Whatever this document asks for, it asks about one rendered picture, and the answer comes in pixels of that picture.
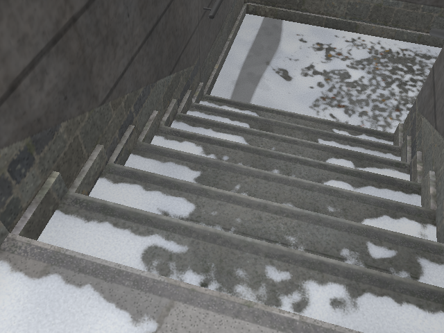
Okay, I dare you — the stairs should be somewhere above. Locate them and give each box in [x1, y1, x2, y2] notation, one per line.
[37, 94, 444, 333]

